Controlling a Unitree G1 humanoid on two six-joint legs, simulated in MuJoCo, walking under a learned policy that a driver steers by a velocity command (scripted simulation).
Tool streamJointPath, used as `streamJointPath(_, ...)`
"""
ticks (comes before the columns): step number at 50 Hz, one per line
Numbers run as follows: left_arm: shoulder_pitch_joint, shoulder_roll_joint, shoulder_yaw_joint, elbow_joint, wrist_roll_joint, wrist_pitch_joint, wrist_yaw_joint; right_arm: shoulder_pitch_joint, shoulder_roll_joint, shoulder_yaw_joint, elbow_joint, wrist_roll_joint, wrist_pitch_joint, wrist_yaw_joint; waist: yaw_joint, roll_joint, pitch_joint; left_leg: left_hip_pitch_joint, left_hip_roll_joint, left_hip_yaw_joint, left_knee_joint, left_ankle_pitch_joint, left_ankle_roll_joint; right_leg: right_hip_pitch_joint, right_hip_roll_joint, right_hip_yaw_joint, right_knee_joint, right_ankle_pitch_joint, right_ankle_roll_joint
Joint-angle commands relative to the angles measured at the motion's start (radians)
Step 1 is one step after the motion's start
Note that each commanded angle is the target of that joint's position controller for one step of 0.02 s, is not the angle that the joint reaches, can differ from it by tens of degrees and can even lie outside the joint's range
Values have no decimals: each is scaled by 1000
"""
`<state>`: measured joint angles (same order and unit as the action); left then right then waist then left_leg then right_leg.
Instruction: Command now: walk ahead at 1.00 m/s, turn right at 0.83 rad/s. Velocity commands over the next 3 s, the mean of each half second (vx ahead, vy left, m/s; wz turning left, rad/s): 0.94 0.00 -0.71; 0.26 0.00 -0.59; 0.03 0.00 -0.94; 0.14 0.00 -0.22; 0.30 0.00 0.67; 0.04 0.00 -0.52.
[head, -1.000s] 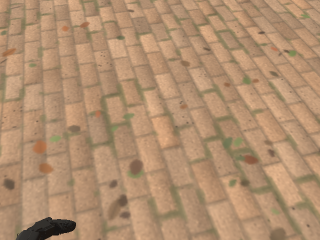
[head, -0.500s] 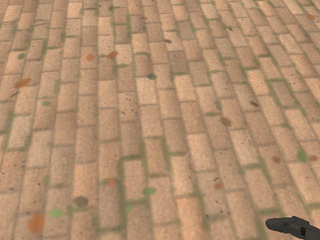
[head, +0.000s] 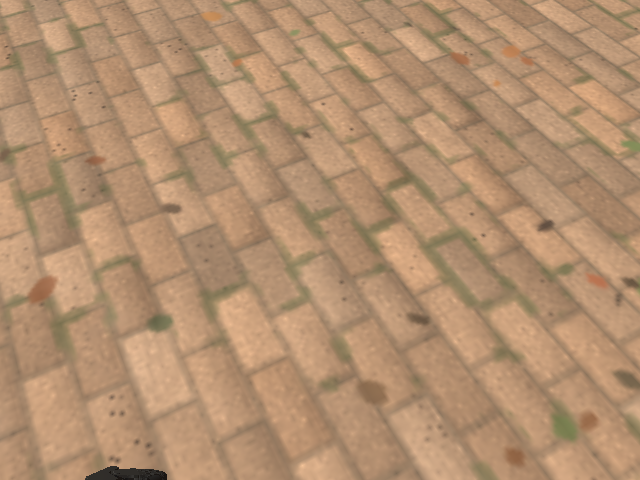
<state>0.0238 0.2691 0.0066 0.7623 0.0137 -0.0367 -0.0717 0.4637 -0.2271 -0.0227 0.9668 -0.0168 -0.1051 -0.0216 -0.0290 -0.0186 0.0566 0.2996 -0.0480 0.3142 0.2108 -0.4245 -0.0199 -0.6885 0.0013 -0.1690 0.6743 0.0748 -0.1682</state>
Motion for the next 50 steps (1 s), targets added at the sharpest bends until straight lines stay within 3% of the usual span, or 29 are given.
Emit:
streamJointPath(1, 470, 170, 67, 83, -2, -2, 20, -148, -270, -64, -119, -22, 36, -32, 303, 132, -195, -259, 284, -53, 593, 1544, 38, 614, 118, 1, 15, -134, -69)
streamJointPath(2, 609, 204, 98, 123, -7, 4, 44, -188, -275, -72, -126, -27, 46, -19, 355, 75, -228, -406, 222, -56, 965, 1164, 48, 793, 89, 102, -50, -227, -110)
streamJointPath(3, 507, 256, 117, 124, -20, 17, 62, -220, -122, -36, -171, -38, 30, 5, 226, -197, -116, -762, 34, -105, 1327, 43, 29, 864, -39, 332, -30, -132, -150)
streamJointPath(4, 451, 348, 136, 79, 13, 28, 59, -154, -99, -18, -290, 1, 7, 13, 126, -254, -298, -1119, -26, -312, 1540, -105, -12, 1132, -214, 866, -214, -278, -383)
streamJointPath(5, 431, 299, 136, 55, 18, 29, 69, -225, -132, -6, -301, -11, -23, 12, 155, -46, -268, -1211, 31, -408, 1461, -26, 11, 1093, -265, 1026, -418, -509, -353)
streamJointPath(6, 404, 223, 122, 69, 15, 24, 76, -265, -162, -9, -296, -11, -34, 16, 115, 96, -124, -1180, 85, -416, 1322, 52, 20, 914, -240, 951, -469, -531, -286)
streamJointPath(7, 378, 193, 111, 82, 9, 14, 77, -287, -151, -7, -299, -24, -29, 15, 60, 137, -48, -1112, 114, -410, 1230, 64, 10, 750, -199, 862, -473, -435, -246)
streamJointPath(9, 334, 160, 93, 70, -4, -19, 85, -275, -140, 3, -294, -59, 17, 19, -6, 151, 4, -979, 159, -406, 1110, 56, -28, 520, -110, 710, -475, -276, -216)
streamJointPath(13, 346, 184, 98, 58, -9, -55, 75, -449, -101, 27, -380, -48, 47, 40, 27, 83, 61, -873, 181, -319, 728, 246, -64, 318, 7, 543, -529, -121, -171)
streamJointPath(18, 472, 161, 96, 102, -26, -66, 60, -568, -83, 36, -416, -18, 31, 50, 149, 6, 15, -767, 112, -258, 381, 627, 18, 526, -17, 479, -531, 212, -70)
streamJointPath(20, 478, 179, 97, 118, -16, -63, 72, -559, -110, 24, -418, -27, 25, 42, 141, -8, -3, -749, 63, -246, 296, 571, 54, 676, -36, 457, -434, 478, -38)
streamJointPath(22, 478, 226, 104, 130, -2, -62, 87, -374, -175, -6, -366, -36, 6, 22, 55, -52, -112, -579, -6, -254, 262, 500, 80, 778, -49, 465, -179, 769, 24)
streamJointPath(23, 423, 239, 107, 123, -3, -62, 89, -200, -200, -19, -314, -31, -6, 11, -49, -62, -176, -410, 35, -273, 200, 608, 93, 737, -24, 438, 22, 727, 55)
streamJointPath(24, 389, 183, 94, 96, -5, -66, 90, -31, -258, -34, -270, -41, -13, -2, -114, -30, -270, -162, 176, -369, 299, 787, 114, 563, 27, 411, 276, 434, 75)
streamJointPath(25, 579, 24, 63, 92, -70, -58, 97, 40, -332, -59, -237, -67, -11, 14, -30, 350, -467, 241, 587, -827, 412, 1399, 343, 174, 205, 300, 789, -640, 157)
streamJointPath(26, 563, 61, 31, 131, -29, -46, 78, 36, -215, -47, -261, 5, -29, 34, -99, 249, -636, 317, 495, -963, 323, 1081, 334, 89, 140, 452, 866, -653, 160)
streamJointPath(27, 406, 131, 57, 81, -55, -33, 78, -59, -175, -46, -266, 17, -30, 32, -108, 181, -447, 171, 449, -781, 274, 998, 300, 33, 81, 416, 816, -615, 168)
streamJointPath(29, 189, 154, 61, 14, -38, -24, 84, -181, -136, -34, -250, 26, -33, 32, -67, 2, -174, -160, 356, -615, 174, 1002, 259, 1, 22, 309, 716, -565, 176)
streamJointPath(30, 218, 119, 61, 5, -42, -17, 81, -197, -135, -31, -235, 11, -38, 32, -7, 25, -122, -273, 348, -568, 129, 1013, 251, 47, -6, 310, 680, -542, 168)
streamJointPath(32, 287, 81, 59, 2, -49, 9, 86, -276, -124, -32, -234, 14, -32, 35, 62, 74, -94, -418, 323, -462, 63, 952, 241, 117, -40, 286, 543, -506, 173)
streamJointPath(34, 244, 55, 49, -38, -46, 19, 85, -350, -164, -45, -236, 17, -20, 26, 81, 111, -55, -555, 279, -322, 19, 971, 224, 168, -52, 223, 317, -382, 193)
streamJointPath(36, 214, 48, 45, -61, -38, 16, 67, -353, -208, -62, -235, 18, -6, 7, 63, 146, -109, -559, 251, -226, 16, 933, 206, 268, -55, 187, 130, -154, 193)
streamJointPath(42, 112, 137, 91, -142, -21, 43, 22, -356, -239, -81, -230, 46, 41, -25, 45, 97, -104, -424, 306, -164, 146, 747, 158, 260, -62, 160, -20, -111, 129)
streamJointPath(45, 285, 176, 131, -112, -21, 40, 29, -361, -223, -83, -244, 53, 73, -30, 117, 40, -141, -467, 241, -115, 487, 815, 96, 456, 36, 108, -148, -120, 45)
streamJointPath(46, 351, 278, 163, -115, -22, 35, 53, -312, -199, -74, -256, 22, 76, -24, 131, -171, -160, -654, 138, -96, 788, 462, 12, 622, -79, 353, -227, 339, -46)
streamJointPath(47, 304, 352, 163, -159, 9, 30, 62, -247, -130, -47, -297, -13, 73, -9, 30, -327, -283, -979, -63, -206, 1120, -273, -49, 849, -304, 804, -243, 508, -278)
streamJointPath(48, 258, 299, 154, -197, 10, 24, 54, -256, -178, -49, -289, 5, 64, 10, 65, -190, -427, -984, -24, -440, 1180, -233, -26, 843, -332, 884, -302, 247, -283)
streamJointPath(49, 194, 262, 145, -216, -7, 18, 54, -324, -200, -56, -303, 23, 62, 15, 58, -115, -337, -1003, 2, -448, 1148, -154, -7, 756, -289, 797, -323, 111, -229)
streamJointPath(50, 154, 221, 135, -218, -34, 22, 60, -352, -193, -59, -296, 13, 64, 7, 34, -23, -250, -1000, 34, -446, 1064, -86, -7, 652, -226, 712, -334, 8, -159)
